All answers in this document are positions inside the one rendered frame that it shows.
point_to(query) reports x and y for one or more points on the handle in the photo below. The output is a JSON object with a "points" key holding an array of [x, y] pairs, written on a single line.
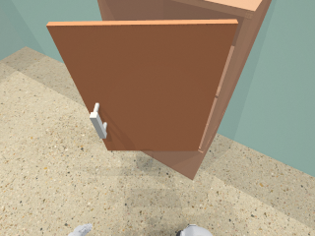
{"points": [[99, 127]]}

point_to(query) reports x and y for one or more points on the right robot thigh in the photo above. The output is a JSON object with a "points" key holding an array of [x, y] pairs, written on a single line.
{"points": [[195, 231]]}

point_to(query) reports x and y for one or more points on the left robot hand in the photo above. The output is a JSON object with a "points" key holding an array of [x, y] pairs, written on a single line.
{"points": [[81, 230]]}

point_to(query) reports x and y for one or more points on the cupboard door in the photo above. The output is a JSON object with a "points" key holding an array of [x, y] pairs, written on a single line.
{"points": [[155, 81]]}

